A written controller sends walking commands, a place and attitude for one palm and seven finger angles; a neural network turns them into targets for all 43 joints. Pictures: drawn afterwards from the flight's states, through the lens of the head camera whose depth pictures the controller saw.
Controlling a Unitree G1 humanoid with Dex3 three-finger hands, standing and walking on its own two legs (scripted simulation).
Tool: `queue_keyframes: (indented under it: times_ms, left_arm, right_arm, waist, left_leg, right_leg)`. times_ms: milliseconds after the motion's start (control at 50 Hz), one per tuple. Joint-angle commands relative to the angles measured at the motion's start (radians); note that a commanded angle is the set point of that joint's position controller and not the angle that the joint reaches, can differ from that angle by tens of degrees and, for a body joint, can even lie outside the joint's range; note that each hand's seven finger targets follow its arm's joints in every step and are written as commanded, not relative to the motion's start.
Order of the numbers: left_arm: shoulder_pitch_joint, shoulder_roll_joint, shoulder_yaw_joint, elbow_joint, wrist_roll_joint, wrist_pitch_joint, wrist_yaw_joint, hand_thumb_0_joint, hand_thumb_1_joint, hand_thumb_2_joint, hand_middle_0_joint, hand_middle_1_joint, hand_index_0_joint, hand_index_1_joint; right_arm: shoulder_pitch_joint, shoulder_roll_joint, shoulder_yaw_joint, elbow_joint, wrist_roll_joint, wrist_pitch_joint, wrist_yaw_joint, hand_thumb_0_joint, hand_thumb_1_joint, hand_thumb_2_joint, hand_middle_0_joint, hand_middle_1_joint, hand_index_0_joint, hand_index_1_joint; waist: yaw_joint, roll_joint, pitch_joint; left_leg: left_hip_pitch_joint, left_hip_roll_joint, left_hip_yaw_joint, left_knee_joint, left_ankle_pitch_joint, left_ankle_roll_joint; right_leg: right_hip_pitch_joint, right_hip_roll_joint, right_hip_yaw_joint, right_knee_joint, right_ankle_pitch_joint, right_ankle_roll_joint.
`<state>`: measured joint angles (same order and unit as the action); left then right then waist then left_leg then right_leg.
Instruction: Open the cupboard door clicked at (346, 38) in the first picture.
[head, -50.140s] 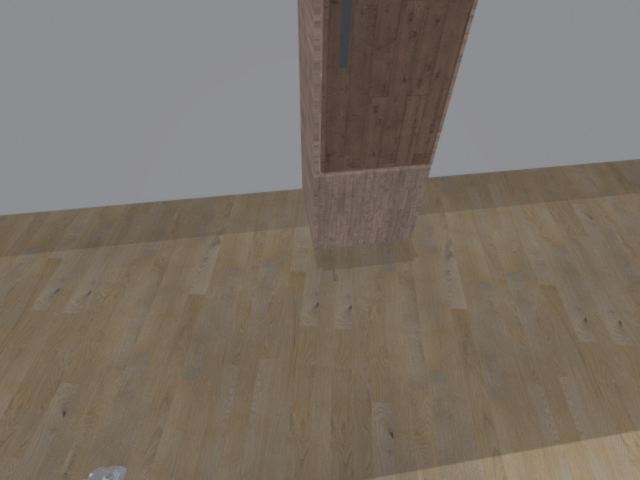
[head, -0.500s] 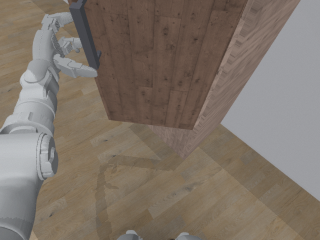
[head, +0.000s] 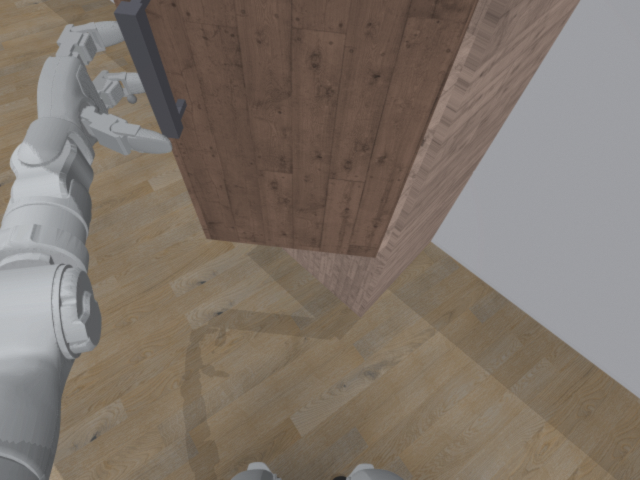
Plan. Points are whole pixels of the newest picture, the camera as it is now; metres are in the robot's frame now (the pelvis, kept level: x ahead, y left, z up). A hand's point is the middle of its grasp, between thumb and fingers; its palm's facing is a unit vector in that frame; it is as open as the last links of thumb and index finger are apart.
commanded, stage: move the hooked fingers beside the handle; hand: left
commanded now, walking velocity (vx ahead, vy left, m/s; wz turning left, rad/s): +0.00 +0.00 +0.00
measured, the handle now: (159, 68) +0.57 +0.17 +0.15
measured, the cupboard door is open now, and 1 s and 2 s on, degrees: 38 37 37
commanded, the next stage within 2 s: none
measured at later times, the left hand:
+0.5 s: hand (144, 99) +0.53 +0.18 +0.14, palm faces -0.07 -1.00 +0.00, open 14.0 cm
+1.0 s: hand (103, 102) +0.52 +0.22 +0.15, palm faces -0.08 -1.00 +0.01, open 14.0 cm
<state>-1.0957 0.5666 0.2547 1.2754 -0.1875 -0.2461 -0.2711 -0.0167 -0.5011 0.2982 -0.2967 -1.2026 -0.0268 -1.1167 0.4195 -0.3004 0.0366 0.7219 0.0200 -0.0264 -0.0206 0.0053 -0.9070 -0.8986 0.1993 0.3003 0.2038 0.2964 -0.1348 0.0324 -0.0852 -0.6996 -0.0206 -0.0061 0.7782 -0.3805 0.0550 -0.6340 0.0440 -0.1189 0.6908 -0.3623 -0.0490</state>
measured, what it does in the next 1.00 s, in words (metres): stands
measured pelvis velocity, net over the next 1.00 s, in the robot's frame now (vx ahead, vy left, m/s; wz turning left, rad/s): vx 0.00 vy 0.01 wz -0.05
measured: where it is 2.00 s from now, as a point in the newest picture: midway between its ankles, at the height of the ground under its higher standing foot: outside the picture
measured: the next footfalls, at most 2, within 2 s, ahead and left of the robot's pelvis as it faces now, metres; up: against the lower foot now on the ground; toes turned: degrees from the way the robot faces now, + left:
none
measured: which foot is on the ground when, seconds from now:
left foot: down 0.00-1.00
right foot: down 0.00-1.00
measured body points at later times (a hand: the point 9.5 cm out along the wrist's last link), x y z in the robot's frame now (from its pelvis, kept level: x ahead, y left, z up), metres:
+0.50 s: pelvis +0.01 +0.00 +0.00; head +0.10 +0.01 +0.44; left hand +0.53 +0.23 +0.14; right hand -0.02 -0.27 -0.11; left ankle -0.01 +0.08 -0.71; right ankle -0.03 -0.09 -0.71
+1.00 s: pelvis +0.00 +0.01 +0.01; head +0.10 +0.02 +0.44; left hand +0.52 +0.28 +0.15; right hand -0.02 -0.28 -0.10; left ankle -0.01 +0.08 -0.71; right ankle -0.03 -0.09 -0.71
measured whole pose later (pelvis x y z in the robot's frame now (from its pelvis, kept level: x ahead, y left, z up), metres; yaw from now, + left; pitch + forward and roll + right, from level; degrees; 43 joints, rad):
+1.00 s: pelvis +0.00 +0.01 +0.01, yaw -3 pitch +17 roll -3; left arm -0.99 0.70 0.41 1.26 -0.15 -0.24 -0.44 -0.02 -0.50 0.30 -0.30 -1.20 -0.30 -1.20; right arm 0.44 -0.32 0.05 0.64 0.04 0.05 -0.07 0.01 -0.91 -0.90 0.20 0.30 0.20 0.30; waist -0.17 0.02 -0.09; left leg -0.65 0.00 0.04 0.74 -0.38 0.06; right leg -0.60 0.07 -0.07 0.64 -0.33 -0.04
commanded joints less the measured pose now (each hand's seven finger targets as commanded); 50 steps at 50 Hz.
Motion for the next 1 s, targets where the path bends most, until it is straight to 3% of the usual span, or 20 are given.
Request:
queue_keyframes:
  times_ms: [0,60,100,200,260,300,360,480,520,580,600,660,700,740,780,820,840,880,920,980]
  left_arm:
    - [-0.506,0.072,-0.024,-0.250,0.026,-0.062,-0.070,0.000,-0.500,0.300,-0.300,-1.200,-0.300,-1.200]
    - [-0.489,0.123,0.018,-0.256,0.024,-0.063,-0.070,0.000,-0.500,0.300,-0.300,-1.200,-0.300,-1.200]
    - [-0.476,0.082,-0.013,-0.265,0.023,-0.060,-0.077,0.000,-0.500,0.300,-0.300,-1.200,-0.300,-1.200]
    - [-0.468,0.151,0.041,-0.275,0.021,-0.061,-0.079,0.000,-0.500,0.300,-0.300,-1.200,-0.300,-1.200]
    - [-0.439,0.254,0.131,-0.262,0.017,-0.064,-0.068,0.000,-0.500,0.300,-0.300,-1.200,-0.300,-1.200]
    - [-0.432,0.260,0.128,-0.243,0.032,-0.058,-0.057,0.000,-0.500,0.300,-0.300,-1.200,-0.300,-1.200]
    - [-0.413,0.351,0.183,-0.252,0.061,-0.077,-0.036,0.000,-0.500,0.300,-0.300,-1.200,-0.300,-1.200]
    - [-0.364,0.313,0.153,-0.242,0.049,-0.077,-0.075,0.000,-0.500,0.300,-0.300,-1.200,-0.300,-1.200]
    - [-0.373,0.323,0.151,-0.218,0.045,-0.062,-0.089,0.000,-0.500,0.300,-0.300,-1.200,-0.300,-1.200]
    - [-0.382,0.402,0.202,-0.223,0.044,-0.064,-0.096,0.000,-0.500,0.300,-0.300,-1.200,-0.300,-1.200]
    - [-0.382,0.349,0.156,-0.223,0.042,-0.062,-0.104,0.000,-0.500,0.300,-0.300,-1.200,-0.300,-1.200]
    - [-0.408,0.354,0.155,-0.246,0.035,-0.074,-0.116,0.000,-0.500,0.300,-0.300,-1.200,-0.300,-1.200]
    - [-0.373,0.391,0.179,-0.202,0.033,-0.064,-0.125,0.000,-0.500,0.300,-0.300,-1.200,-0.300,-1.200]
    - [-0.392,0.348,0.146,-0.225,0.023,-0.063,-0.136,0.000,-0.500,0.300,-0.300,-1.200,-0.300,-1.200]
    - [-0.365,0.430,0.205,-0.219,0.028,-0.061,-0.142,0.000,-0.500,0.300,-0.300,-1.200,-0.300,-1.200]
    - [-0.343,0.437,0.207,-0.222,0.031,-0.059,-0.151,0.000,-0.500,0.300,-0.300,-1.200,-0.300,-1.200]
    - [-0.362,0.392,0.168,-0.240,0.020,-0.063,-0.156,0.000,-0.500,0.300,-0.300,-1.200,-0.300,-1.200]
    - [-0.329,0.430,0.200,-0.228,0.027,-0.060,-0.159,0.000,-0.500,0.300,-0.300,-1.200,-0.300,-1.200]
    - [-0.362,0.392,0.163,-0.229,0.024,-0.055,-0.166,0.000,-0.500,0.300,-0.300,-1.200,-0.300,-1.200]
    - [-0.346,0.449,0.209,-0.233,0.019,-0.058,-0.169,0.000,-0.500,0.300,-0.300,-1.200,-0.300,-1.200]
  right_arm:
    - [0.173,-0.176,-0.064,-0.047,0.004,-0.006,-0.012,0.000,-0.900,-0.900,0.200,0.300,0.200,0.300]
    - [0.172,-0.179,-0.064,-0.051,0.006,0.002,-0.016,0.000,-0.900,-0.900,0.200,0.300,0.200,0.300]
    - [0.166,-0.172,-0.064,-0.058,0.006,0.003,-0.015,0.000,-0.900,-0.900,0.200,0.300,0.200,0.300]
    - [0.162,-0.174,-0.062,-0.070,0.007,0.013,-0.023,0.000,-0.900,-0.900,0.200,0.300,0.200,0.300]
    - [0.168,-0.180,-0.058,-0.082,0.008,0.021,-0.028,0.000,-0.900,-0.900,0.200,0.300,0.200,0.300]
    - [0.161,-0.175,-0.051,-0.097,0.007,0.023,-0.029,0.000,-0.900,-0.900,0.200,0.300,0.200,0.300]
    - [0.163,-0.178,-0.048,-0.113,0.007,0.031,-0.033,0.000,-0.900,-0.900,0.200,0.300,0.200,0.300]
    - [0.160,-0.177,-0.052,-0.129,0.012,0.046,-0.038,0.000,-0.900,-0.900,0.200,0.300,0.200,0.300]
    - [0.163,-0.183,-0.053,-0.127,0.016,0.050,-0.043,0.000,-0.900,-0.900,0.200,0.300,0.200,0.300]
    - [0.169,-0.189,-0.051,-0.122,0.015,0.050,-0.052,0.000,-0.900,-0.900,0.200,0.300,0.200,0.300]
    - [0.163,-0.184,-0.048,-0.127,0.015,0.049,-0.052,0.000,-0.900,-0.900,0.200,0.300,0.200,0.300]
    - [0.168,-0.188,-0.051,-0.118,0.015,0.048,-0.053,0.000,-0.900,-0.900,0.200,0.300,0.200,0.300]
    - [0.175,-0.192,-0.051,-0.113,0.016,0.052,-0.057,0.000,-0.900,-0.900,0.200,0.300,0.200,0.300]
    - [0.174,-0.188,-0.050,-0.117,0.015,0.050,-0.058,0.000,-0.900,-0.900,0.200,0.300,0.200,0.300]
    - [0.174,-0.197,-0.052,-0.116,0.016,0.053,-0.059,0.000,-0.900,-0.900,0.200,0.300,0.200,0.300]
    - [0.168,-0.196,-0.052,-0.124,0.017,0.056,-0.060,0.000,-0.900,-0.900,0.200,0.300,0.200,0.300]
    - [0.169,-0.191,-0.050,-0.126,0.017,0.056,-0.060,0.000,-0.900,-0.900,0.200,0.300,0.200,0.300]
    - [0.164,-0.197,-0.052,-0.127,0.017,0.062,-0.059,0.000,-0.900,-0.900,0.200,0.300,0.200,0.300]
    - [0.160,-0.195,-0.051,-0.128,0.017,0.062,-0.058,0.000,-0.900,-0.900,0.200,0.300,0.200,0.300]
    - [0.164,-0.202,-0.052,-0.129,0.018,0.065,-0.063,0.000,-0.900,-0.900,0.200,0.300,0.200,0.300]
  waist:
    - [-0.081,0.116,-0.451]
    - [-0.067,0.125,-0.446]
    - [-0.072,0.136,-0.442]
    - [-0.063,0.123,-0.440]
    - [-0.042,0.088,-0.443]
    - [-0.046,0.077,-0.419]
    - [-0.030,0.094,-0.438]
    - [-0.034,0.098,-0.447]
    - [-0.048,0.051,-0.399]
    - [-0.037,0.082,-0.412]
    - [-0.049,0.089,-0.407]
    - [-0.052,0.126,-0.424]
    - [-0.052,0.086,-0.403]
    - [-0.058,0.112,-0.404]
    - [-0.038,0.105,-0.435]
    - [-0.033,0.097,-0.429]
    - [-0.046,0.116,-0.424]
    - [-0.030,0.136,-0.424]
    - [-0.050,0.117,-0.397]
    - [-0.037,0.123,-0.429]
  left_leg:
    - [0.501,0.044,-0.109,-0.033,0.559,-0.030]
    - [0.502,0.045,-0.105,-0.032,0.578,-0.029]
    - [0.516,0.048,-0.103,-0.035,0.590,-0.032]
    - [0.489,0.045,-0.091,-0.045,0.558,-0.027]
    - [0.467,0.046,-0.090,-0.050,0.573,-0.026]
    - [0.415,0.039,-0.074,-0.058,0.520,-0.019]
    - [0.398,0.037,-0.067,-0.055,0.534,-0.019]
    - [0.423,0.042,-0.055,-0.056,0.556,-0.020]
    - [0.376,0.040,-0.051,-0.070,0.477,-0.012]
    - [0.374,0.039,-0.051,-0.070,0.464,-0.011]
    - [0.377,0.038,-0.050,-0.074,0.458,-0.011]
    - [0.411,0.041,-0.054,-0.066,0.477,-0.013]
    - [0.387,0.044,-0.057,-0.067,0.473,-0.012]
    - [0.398,0.039,-0.052,-0.065,0.490,-0.009]
    - [0.390,0.039,-0.052,-0.064,0.485,-0.011]
    - [0.380,0.040,-0.048,-0.065,0.492,-0.009]
    - [0.399,0.039,-0.050,-0.066,0.515,-0.011]
    - [0.414,0.044,-0.054,-0.064,0.516,-0.017]
    - [0.404,0.044,-0.054,-0.067,0.488,-0.013]
    - [0.424,0.047,-0.062,-0.064,0.522,-0.018]
  right_leg:
    - [0.008,0.012,0.086,-0.055,0.386,0.025]
    - [0.015,0.014,0.087,-0.056,0.393,0.025]
    - [0.007,0.013,0.086,-0.061,0.394,0.027]
    - [0.045,0.012,0.090,-0.065,0.403,0.028]
    - [0.084,0.014,0.091,-0.060,0.419,0.027]
    - [0.107,0.010,0.096,-0.062,0.421,0.032]
    - [0.138,0.007,0.104,-0.053,0.445,0.030]
    - [0.146,0.011,0.106,-0.066,0.468,0.035]
    - [0.152,0.011,0.107,-0.077,0.440,0.037]
    - [0.160,0.006,0.113,-0.080,0.434,0.034]
    - [0.152,0.007,0.112,-0.083,0.429,0.035]
    - [0.129,0.008,0.113,-0.083,0.426,0.034]
    - [0.134,0.009,0.111,-0.085,0.426,0.034]
    - [0.132,0.007,0.109,-0.084,0.436,0.033]
    - [0.159,0.007,0.115,-0.084,0.449,0.034]
    - [0.168,0.006,0.114,-0.083,0.460,0.035]
    - [0.155,0.007,0.108,-0.081,0.462,0.033]
    - [0.132,0.009,0.107,-0.083,0.442,0.032]
    - [0.117,0.011,0.105,-0.087,0.424,0.035]
    - [0.124,0.010,0.105,-0.082,0.435,0.032]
